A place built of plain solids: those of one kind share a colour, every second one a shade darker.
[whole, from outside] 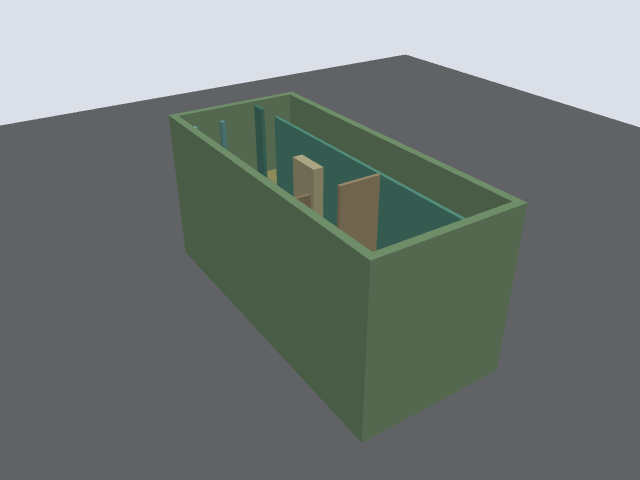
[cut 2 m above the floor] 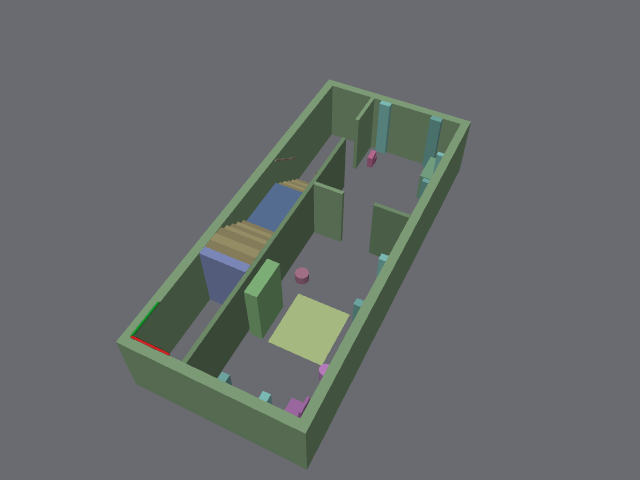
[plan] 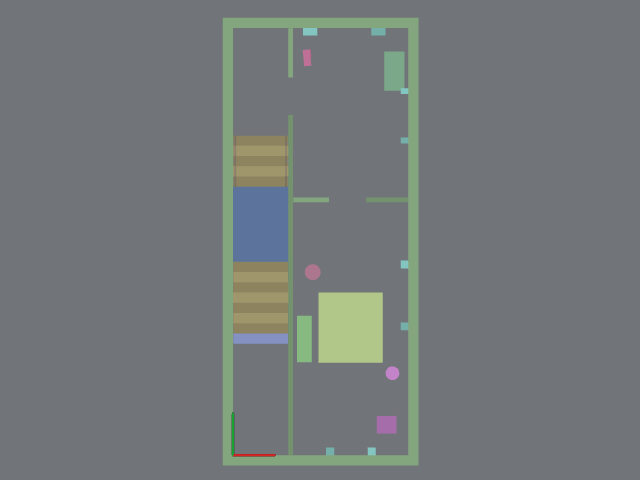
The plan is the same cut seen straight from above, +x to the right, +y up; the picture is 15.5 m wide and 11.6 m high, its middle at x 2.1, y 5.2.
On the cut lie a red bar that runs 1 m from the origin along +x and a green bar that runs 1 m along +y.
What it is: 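A home built round its stair; the hall at the stair's foot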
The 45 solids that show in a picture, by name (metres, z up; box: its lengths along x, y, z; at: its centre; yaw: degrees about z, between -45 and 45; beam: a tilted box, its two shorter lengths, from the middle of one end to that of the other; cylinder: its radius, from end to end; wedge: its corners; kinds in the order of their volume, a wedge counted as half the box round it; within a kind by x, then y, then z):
{
 "wall_1": {"box": [0.25, 10.82, 5.3], "at": [-0.12, 5.16, 2.6]},
 "wall_2": {"box": [0.12, 8.22, 2.57], "at": [1.39, 4.11, 1.23]},
 "wall_3": {"box": [0.12, 1.2, 2.57], "at": [1.39, 9.72, 1.23]},
 "wall_4": {"box": [0.87, 0.12, 2.57], "at": [1.89, 6.17, 1.23]},
 "wall_5": {"box": [4.73, 0.25, 5.3], "at": [2.12, -0.12, 2.6]},
 "wall_6": {"box": [4.73, 0.25, 5.3], "at": [2.12, 10.45, 2.6]},
 "wall_7": {"box": [1.01, 0.12, 2.57], "at": [3.73, 6.17, 1.23]},
 "wall_8": {"box": [0.25, 10.82, 5.3], "at": [4.36, 5.16, 2.6]},
 "step_1": {"box": [1.33, 0.25, 2.39], "at": [0.67, 3.06, 1.14]},
 "step_2": {"box": [1.33, 0.25, 2.21], "at": [0.67, 3.31, 1.05]},
 "step_3": {"box": [1.33, 0.25, 2.03], "at": [0.67, 3.56, 0.96]},
 "step_4": {"box": [1.33, 0.25, 1.85], "at": [0.67, 3.81, 0.87]},
 "step_5": {"box": [1.33, 0.25, 1.67], "at": [0.67, 4.05, 0.78]},
 "step_6": {"box": [1.33, 0.25, 1.49], "at": [0.67, 4.3, 0.69]},
 "step_7": {"box": [1.33, 0.25, 1.31], "at": [0.67, 4.55, 0.6]},
 "step_8": {"box": [1.33, 0.25, 0.95], "at": [0.67, 6.61, 0.42]},
 "step_9": {"box": [1.33, 0.25, 0.77], "at": [0.67, 6.86, 0.33]},
 "step_10": {"box": [1.33, 0.25, 0.58], "at": [0.67, 7.1, 0.24]},
 "step_11": {"box": [1.33, 0.25, 0.4], "at": [0.67, 7.35, 0.15]},
 "step_12": {"box": [1.33, 0.25, 0.22], "at": [0.67, 7.6, 0.06]},
 "upper_partition_1": {"box": [0.12, 0.51, 2.63], "at": [1.39, 0.26, 3.78]},
 "upper_partition_2": {"box": [0.12, 8.91, 2.63], "at": [1.39, 5.87, 3.78]},
 "landing_1": {"box": [1.33, 1.82, 1.13], "at": [0.67, 5.58, 0.51]},
 "head_1": {"box": [1.33, 0.25, 2.57], "at": [0.67, 2.82, 1.23]},
 "slotfit_bedroom_storage_1": {"box": [0.36, 1.2, 1.94], "at": [1.72, 3.89, 3.44]},
 "slotfit_living_storage_1": {"box": [0.36, 1.13, 1.94], "at": [1.72, 2.81, 0.92]},
 "curtains_1": {"box": [0.34, 0.18, 2.11], "at": [1.86, 10.23, 1.11]},
 "curtains_2": {"box": [0.2, 0.19, 2.25], "at": [2.34, 0.09, 1.18]},
 "curtains_3": {"box": [0.16, 0.19, 2.22], "at": [2.74, 0.09, 3.69]},
 "curtains_4": {"box": [0.2, 0.19, 2.25], "at": [3.35, 0.09, 1.18]},
 "curtains_5": {"box": [0.34, 0.18, 2.11], "at": [3.51, 10.23, 1.11]},
 "curtains_6": {"box": [0.19, 0.2, 2.22], "at": [4.14, 3.11, 1.17]},
 "curtains_7": {"box": [0.19, 0.2, 2.22], "at": [4.14, 4.61, 1.17]},
 "curtains_8": {"box": [0.19, 0.15, 2.12], "at": [4.14, 7.61, 1.12]},
 "curtains_9": {"box": [0.19, 0.15, 2.12], "at": [4.14, 8.8, 1.12]},
 "upper_floor_1": {"box": [1.47, 2.82, 0.18], "at": [0.61, 1.28, 2.43]},
 "upper_split_1": {"box": [1.31, 0.12, 2.63], "at": [2.11, 7.02, 3.78]},
 "upper_split_2": {"box": [0.57, 0.12, 2.63], "at": [3.95, 7.02, 3.78]},
 "slotfit_kitchen_wall_table_1": {"box": [0.49, 0.95, 0.97], "at": [3.9, 9.28, 0.43]},
 "laid_rug_rug_living_1": {"box": [1.55, 1.7, 0.05], "at": [2.84, 3.08, -0.02]},
 "slotfit_living_seat_1": {"box": [0.41, 0.43, 0.53], "at": [3.67, 0.74, 0.22]},
 "slotfit_living_seat_2": {"box": [0.07, 0.43, 0.96], "at": [3.92, 0.74, 0.43]},
 "clutter_living_1": {"cylinder": 0.17, "from": [3.85, 1.98, -0.05], "to": [3.85, 1.98, 0.41]},
 "slotfit_living_corner_1": {"cylinder": 0.19, "from": [1.93, 4.42, -0.05], "to": [1.93, 4.42, 0.27]},
 "clutter_kitchen_1": {"box": [0.18, 0.4, 0.44], "at": [1.79, 9.6, 0.17], "yaw": 5.2}
}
